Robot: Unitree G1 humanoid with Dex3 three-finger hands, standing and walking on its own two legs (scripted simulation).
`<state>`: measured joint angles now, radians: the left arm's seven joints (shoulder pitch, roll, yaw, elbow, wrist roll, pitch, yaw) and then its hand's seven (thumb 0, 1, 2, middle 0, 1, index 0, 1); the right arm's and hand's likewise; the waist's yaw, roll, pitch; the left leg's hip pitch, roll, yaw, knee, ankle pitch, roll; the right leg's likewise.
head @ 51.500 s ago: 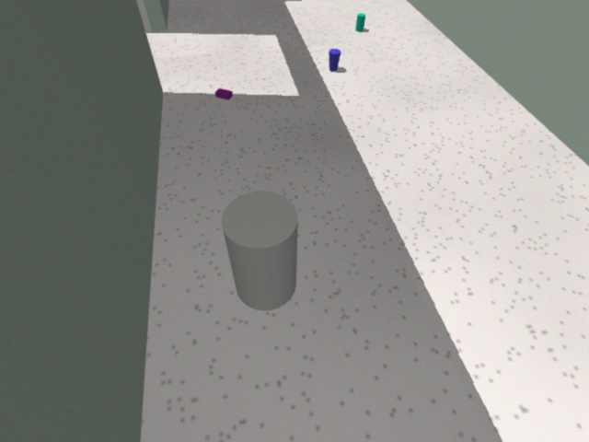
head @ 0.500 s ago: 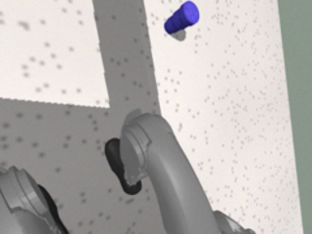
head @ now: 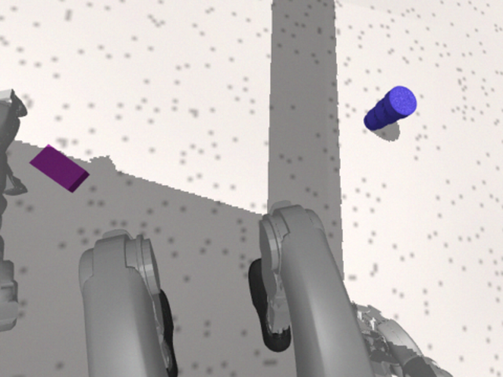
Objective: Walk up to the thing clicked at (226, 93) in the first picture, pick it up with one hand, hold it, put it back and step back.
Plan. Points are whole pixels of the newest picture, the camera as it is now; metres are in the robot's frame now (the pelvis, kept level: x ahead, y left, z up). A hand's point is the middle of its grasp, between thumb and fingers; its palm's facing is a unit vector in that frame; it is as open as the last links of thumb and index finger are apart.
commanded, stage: withdraw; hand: left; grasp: from above
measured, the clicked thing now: (60, 168) +0.49 +0.31 -0.33
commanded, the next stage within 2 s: home in 0.20 s
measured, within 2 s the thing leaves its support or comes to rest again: neither
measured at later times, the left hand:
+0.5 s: hand (28, 143) +0.49 +0.31 -0.18, palm faces -0.32 -0.14 -0.94, open 12.3 cm
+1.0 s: hand out of the picture +0.34 +0.26 +0.02, palm faces -0.17 -0.80 -0.58, open 7.8 cm
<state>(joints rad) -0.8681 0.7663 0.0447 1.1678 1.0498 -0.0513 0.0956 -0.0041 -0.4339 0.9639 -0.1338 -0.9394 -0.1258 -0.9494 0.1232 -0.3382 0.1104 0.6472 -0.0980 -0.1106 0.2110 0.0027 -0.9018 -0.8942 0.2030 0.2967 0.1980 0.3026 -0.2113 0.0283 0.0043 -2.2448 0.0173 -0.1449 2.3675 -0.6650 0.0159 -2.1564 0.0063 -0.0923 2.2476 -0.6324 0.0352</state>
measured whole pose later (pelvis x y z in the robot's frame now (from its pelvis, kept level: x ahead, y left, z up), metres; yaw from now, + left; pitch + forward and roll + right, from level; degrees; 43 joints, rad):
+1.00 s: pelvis +0.02 -0.01 +0.14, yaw +5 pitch +32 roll -5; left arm -0.27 0.45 0.08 0.50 0.34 0.13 0.01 0.00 0.79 0.90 -0.22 -0.34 -0.21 -0.34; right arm 0.15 -0.28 -0.02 0.59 0.02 -0.03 0.02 0.01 -0.91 -0.89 0.21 0.30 0.20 0.30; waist -0.09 0.03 -0.20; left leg -1.83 0.02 -0.08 1.92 -0.66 0.00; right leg -1.78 -0.01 -0.06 1.85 -0.63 0.02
